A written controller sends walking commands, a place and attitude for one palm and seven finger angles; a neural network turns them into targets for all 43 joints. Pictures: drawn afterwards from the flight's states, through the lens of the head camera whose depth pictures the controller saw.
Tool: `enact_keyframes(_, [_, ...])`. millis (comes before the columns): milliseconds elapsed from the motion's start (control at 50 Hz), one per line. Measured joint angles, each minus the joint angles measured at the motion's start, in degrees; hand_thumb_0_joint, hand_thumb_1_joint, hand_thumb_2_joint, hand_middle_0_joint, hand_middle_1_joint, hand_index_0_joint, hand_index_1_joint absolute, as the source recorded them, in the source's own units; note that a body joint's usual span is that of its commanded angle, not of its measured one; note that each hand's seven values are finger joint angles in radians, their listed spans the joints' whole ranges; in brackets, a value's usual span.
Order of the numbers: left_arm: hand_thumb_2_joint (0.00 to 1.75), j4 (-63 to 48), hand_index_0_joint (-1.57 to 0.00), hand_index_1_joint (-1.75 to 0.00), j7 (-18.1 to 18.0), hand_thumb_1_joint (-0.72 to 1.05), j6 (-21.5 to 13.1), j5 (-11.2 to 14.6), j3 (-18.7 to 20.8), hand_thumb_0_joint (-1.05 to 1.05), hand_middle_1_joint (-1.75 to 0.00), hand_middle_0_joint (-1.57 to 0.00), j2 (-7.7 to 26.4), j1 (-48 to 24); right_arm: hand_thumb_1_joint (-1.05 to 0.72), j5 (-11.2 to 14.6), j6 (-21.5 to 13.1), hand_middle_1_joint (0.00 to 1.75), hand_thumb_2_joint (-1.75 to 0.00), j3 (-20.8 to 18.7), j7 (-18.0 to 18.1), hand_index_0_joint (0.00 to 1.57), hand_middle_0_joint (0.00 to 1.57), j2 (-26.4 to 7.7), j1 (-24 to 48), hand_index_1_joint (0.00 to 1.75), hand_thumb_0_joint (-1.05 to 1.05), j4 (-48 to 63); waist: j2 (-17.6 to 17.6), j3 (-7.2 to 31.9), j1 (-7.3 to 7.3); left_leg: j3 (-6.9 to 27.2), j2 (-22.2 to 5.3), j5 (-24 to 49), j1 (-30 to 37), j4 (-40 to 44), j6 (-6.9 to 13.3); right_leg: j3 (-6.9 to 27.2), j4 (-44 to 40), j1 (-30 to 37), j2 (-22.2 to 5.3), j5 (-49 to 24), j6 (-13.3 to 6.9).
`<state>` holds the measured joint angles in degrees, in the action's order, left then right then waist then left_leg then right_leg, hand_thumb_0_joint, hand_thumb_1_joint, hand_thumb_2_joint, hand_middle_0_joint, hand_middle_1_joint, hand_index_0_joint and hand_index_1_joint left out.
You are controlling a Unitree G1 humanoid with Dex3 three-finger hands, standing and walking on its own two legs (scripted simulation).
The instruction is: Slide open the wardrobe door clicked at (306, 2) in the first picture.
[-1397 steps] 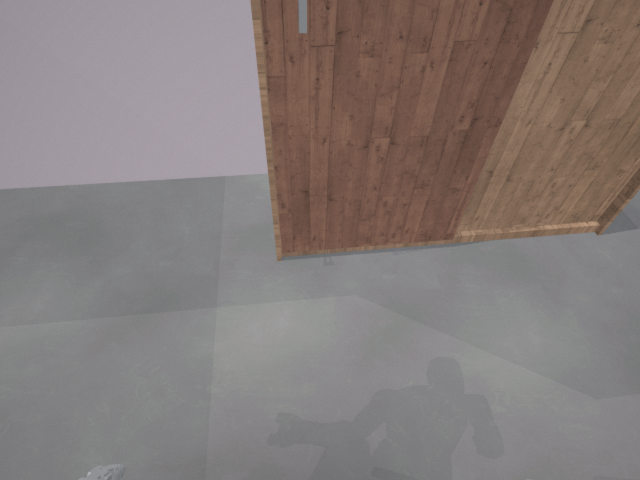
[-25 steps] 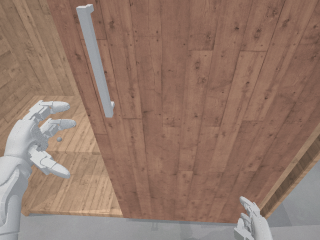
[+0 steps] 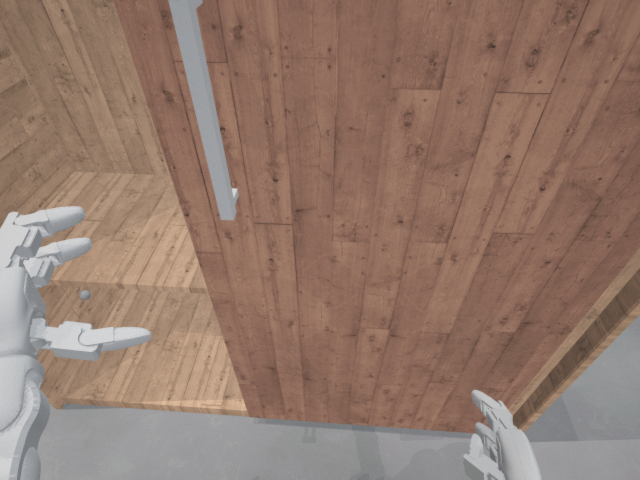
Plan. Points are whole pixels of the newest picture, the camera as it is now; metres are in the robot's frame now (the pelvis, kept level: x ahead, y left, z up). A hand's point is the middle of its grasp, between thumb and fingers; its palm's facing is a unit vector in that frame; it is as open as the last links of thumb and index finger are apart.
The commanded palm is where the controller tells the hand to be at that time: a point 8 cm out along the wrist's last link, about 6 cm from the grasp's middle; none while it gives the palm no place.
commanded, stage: draw the hand back to the body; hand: left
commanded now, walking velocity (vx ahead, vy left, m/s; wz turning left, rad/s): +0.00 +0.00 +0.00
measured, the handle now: (213, 121) +0.43 +0.20 +0.26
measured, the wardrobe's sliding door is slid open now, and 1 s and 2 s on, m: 0.61 0.61 0.61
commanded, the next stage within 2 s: step back with the hand held close in 0.88 s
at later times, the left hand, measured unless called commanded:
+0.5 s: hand (87, 310) +0.22 +0.28 +0.15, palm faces +0.43 -0.83 -0.35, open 8.8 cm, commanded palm +0.17 +0.31 +0.17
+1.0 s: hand (88, 307) +0.22 +0.28 +0.16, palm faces +0.44 -0.83 -0.36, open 7.4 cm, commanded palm +0.17 +0.31 +0.18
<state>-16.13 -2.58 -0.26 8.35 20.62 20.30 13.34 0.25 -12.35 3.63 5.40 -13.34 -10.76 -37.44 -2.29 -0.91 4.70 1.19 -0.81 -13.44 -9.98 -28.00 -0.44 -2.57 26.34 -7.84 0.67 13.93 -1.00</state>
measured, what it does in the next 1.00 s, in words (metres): stands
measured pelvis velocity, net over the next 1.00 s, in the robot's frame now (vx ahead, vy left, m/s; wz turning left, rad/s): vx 0.03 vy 0.01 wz -0.02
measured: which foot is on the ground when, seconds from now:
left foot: down 0.00-1.00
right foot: down 0.00-1.00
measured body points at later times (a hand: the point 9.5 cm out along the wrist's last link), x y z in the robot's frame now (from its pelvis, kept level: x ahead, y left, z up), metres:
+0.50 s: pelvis +0.02 +0.01 +0.01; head +0.00 +0.01 +0.45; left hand +0.19 +0.32 +0.17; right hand +0.21 -0.21 -0.07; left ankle +0.02 +0.12 -0.74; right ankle +0.01 -0.11 -0.74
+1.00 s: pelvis +0.03 +0.01 +0.01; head +0.00 +0.00 +0.46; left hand +0.19 +0.32 +0.18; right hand +0.22 -0.20 -0.07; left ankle +0.02 +0.12 -0.74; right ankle +0.01 -0.11 -0.74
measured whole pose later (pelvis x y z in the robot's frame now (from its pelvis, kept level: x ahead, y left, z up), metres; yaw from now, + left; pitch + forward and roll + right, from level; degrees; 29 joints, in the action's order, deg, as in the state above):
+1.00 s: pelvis +0.03 +0.01 +0.01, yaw -1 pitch -5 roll +0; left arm -20.9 -4.9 -3.4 4.5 18.7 19.5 24.7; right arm -1.3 -7.2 1.9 4.6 -12.4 -11.1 -37.7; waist -2.4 -1.1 5.0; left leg -0.2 0.0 -13.2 -4.4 -22.5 0.5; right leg -1.2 20.9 -2.7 -0.1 13.3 0.0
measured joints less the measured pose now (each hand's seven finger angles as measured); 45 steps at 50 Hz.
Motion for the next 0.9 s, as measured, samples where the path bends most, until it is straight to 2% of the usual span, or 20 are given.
enact_keyframes(100, [0.40,-0.83,-0.24,-0.90,-2.26,-0.13,-3.43,-2.08,-1.96,-0.01,-0.90,-0.23,-1.02,3.88,-0.90,-0.62,1.37,0.30,-0.90,-0.67,-0.09,0.20,0.20,0.24,-1.39,0.30,0.01,-2.05,-0.22,-0.64,-0.03,-0.54,0.38,0.64,1.62,2.06,0.41,0.52,-1.69,1.33,-0.38,-0.56,0.38])
enact_keyframes(220, [0.50,-1.52,-0.23,-0.78,-2.75,0.08,-5.24,-3.16,-2.04,0.00,-0.78,-0.23,-0.62,6.78,-0.90,-0.93,2.51,0.30,-0.90,-1.52,-0.10,0.20,0.20,0.29,-1.84,0.30,0.01,-3.04,-0.27,-0.74,-0.36,-1.19,0.59,0.65,3.43,3.53,0.73,1.15,-3.18,2.95,-0.60,-0.79,0.73])
enact_keyframes(360, [0.63,-2.81,-0.23,-0.63,-2.56,0.33,-5.38,-3.51,-1.95,0.00,-0.63,-0.22,-0.61,9.40,-0.90,-1.03,3.43,0.30,-0.90,-2.21,-0.44,0.20,0.20,0.12,-0.97,0.30,0.01,-1.68,-0.07,-0.40,-0.45,-1.82,0.88,0.54,4.56,4.59,1.05,1.77,-3.97,3.78,-0.89,-0.73,1.09])
enact_keyframes(600, [0.83,-5.11,-0.21,-0.39,-2.48,0.75,-3.75,-3.90,-2.11,0.01,-0.39,-0.21,-0.91,12.12,-0.90,-1.35,4.25,0.29,-0.90,-2.11,-0.63,0.20,0.20,0.41,0.38,0.30,0.01,0.32,0.29,-0.08,0.58,-1.61,1.03,0.09,5.17,4.95,1.22,1.56,-5.11,4.84,-1.03,-0.61,1.29])
enact_keyframes(720, [0.87,-4.76,-0.21,-0.33,-2.68,0.85,-3.09,-3.92,-1.93,0.01,-0.33,-0.21,-1.09,11.08,-0.90,-1.45,4.72,0.29,-0.90,-1.64,-0.66,0.20,0.20,0.84,0.56,0.30,0.01,0.22,0.31,-0.15,0.93,-1.34,1.11,0.09,5.30,5.10,1.19,1.28,-5.29,5.09,-1.09,-0.53,1.26])
enact_keyframes(900, [0.89,-4.91,-0.21,-0.30,-2.46,0.89,-2.79,-3.93,-2.12,0.02,-0.31,-0.20,-1.03,11.01,-0.90,-1.59,5.04,0.30,-0.90,-1.45,-0.86,0.20,0.20,1.10,0.06,0.30,0.01,-0.04,0.05,-0.19,0.56,-1.39,0.96,0.14,5.51,5.34,1.05,1.34,-5.39,5.19,-0.95,-0.54,1.13])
